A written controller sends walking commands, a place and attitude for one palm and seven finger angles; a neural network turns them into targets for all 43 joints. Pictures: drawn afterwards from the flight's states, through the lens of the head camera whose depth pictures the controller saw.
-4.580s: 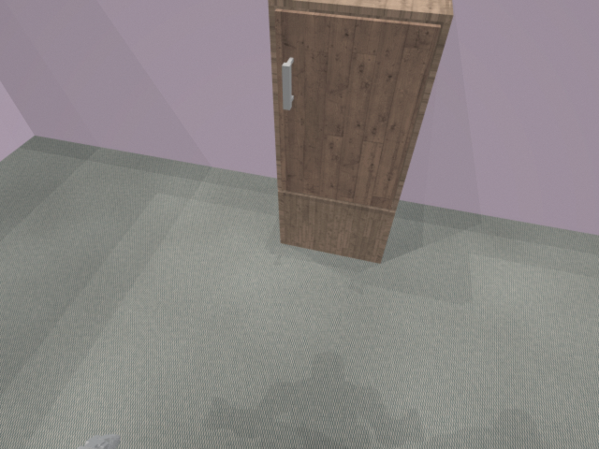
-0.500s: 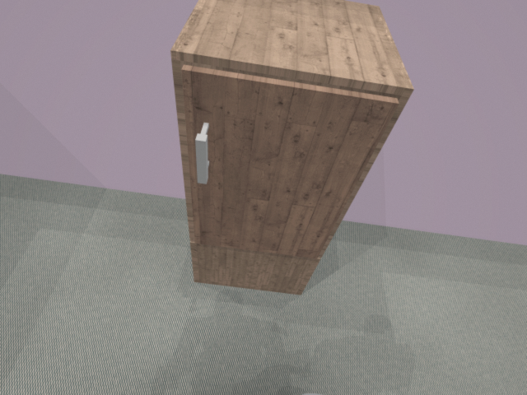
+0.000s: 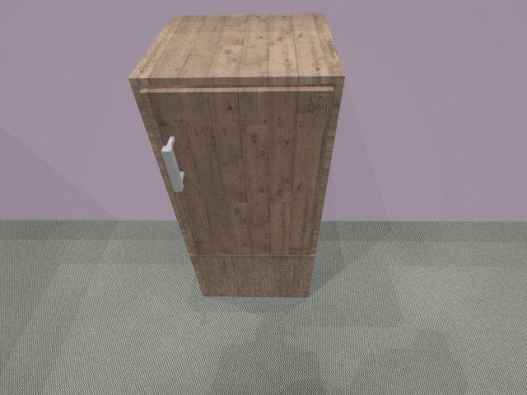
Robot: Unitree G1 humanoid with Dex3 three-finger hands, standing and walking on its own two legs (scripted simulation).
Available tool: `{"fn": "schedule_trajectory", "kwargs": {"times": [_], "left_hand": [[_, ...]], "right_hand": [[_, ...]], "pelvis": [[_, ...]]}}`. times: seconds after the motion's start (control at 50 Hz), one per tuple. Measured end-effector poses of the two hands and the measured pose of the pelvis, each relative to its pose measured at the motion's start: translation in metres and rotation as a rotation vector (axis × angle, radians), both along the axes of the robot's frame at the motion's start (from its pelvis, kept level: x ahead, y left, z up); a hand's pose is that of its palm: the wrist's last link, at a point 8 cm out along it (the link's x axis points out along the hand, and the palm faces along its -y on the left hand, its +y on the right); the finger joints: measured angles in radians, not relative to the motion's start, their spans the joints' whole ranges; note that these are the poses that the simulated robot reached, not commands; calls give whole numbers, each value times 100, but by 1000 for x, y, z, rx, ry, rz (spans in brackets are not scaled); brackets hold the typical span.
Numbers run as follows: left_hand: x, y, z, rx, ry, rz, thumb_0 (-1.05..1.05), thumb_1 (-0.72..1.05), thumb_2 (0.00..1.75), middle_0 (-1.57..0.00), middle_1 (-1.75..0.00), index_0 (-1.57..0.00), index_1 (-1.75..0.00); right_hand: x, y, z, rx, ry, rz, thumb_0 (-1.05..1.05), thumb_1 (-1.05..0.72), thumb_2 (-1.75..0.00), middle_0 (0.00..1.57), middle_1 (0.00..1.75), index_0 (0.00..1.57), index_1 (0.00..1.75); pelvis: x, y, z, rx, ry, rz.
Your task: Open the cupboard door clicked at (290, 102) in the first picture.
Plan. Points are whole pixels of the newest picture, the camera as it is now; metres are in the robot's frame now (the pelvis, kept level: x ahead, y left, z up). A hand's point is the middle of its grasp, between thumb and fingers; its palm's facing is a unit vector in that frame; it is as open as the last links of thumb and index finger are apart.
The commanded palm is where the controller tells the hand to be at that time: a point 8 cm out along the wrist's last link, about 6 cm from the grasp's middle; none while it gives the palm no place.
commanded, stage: come to a stop and stand still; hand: left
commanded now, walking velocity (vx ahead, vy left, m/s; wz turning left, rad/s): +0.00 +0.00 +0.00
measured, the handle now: (175, 164) +0.61 +0.23 -0.01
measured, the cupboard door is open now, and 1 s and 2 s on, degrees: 0 0 0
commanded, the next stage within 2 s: look again from close up in 0.32 s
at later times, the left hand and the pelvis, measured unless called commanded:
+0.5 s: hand out of the picture -0.03 +0.16 -0.18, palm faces +0.04 -0.98 -0.18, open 7.4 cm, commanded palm none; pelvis -0.02 +0.00 -0.01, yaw +2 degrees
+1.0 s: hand out of the picture +0.02 +0.27 -0.16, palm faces +0.03 -0.95 -0.31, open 7.4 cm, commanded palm none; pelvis -0.04 +0.04 +0.00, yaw +2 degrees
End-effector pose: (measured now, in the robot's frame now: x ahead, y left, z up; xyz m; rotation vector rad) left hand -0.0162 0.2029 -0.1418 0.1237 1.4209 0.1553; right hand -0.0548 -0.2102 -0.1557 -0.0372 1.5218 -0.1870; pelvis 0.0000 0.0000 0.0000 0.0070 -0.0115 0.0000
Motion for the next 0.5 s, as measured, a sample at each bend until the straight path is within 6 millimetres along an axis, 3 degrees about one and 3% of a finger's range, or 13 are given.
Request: {"fn": "schedule_trajectory", "kwargs": {"times": [0.12,0.26,0.42,0.5], "left_hand": [[-17,-10,-12,-30,51,28,3,93,90,-20,-30,-21,-30],[-27,-13,-11,-43,59,43,2,92,90,-20,-30,-20,-30],[-26,-6,-8,-27,37,37,1,91,90,-20,-30,-20,-30],[-17,8,-8,-2,-19,3,1,91,90,-20,-30,-20,-30]], "right_hand": [[-4,9,-1,-5,29,33,0,-91,-90,20,30,20,30],[16,12,2,0,-26,61,0,-91,-90,20,30,20,30],[31,0,3,-30,-73,82,1,-93,-90,20,30,20,30],[42,-11,4,-57,-135,106,1,-92,-90,20,30,20,30]], "pelvis": [[-4,-4,-6,-19,7,19],[-9,-5,-2,-6,-4,8],[-12,-3,-1,-3,-10,11],[-16,0,-6,-12,-2,27]]}}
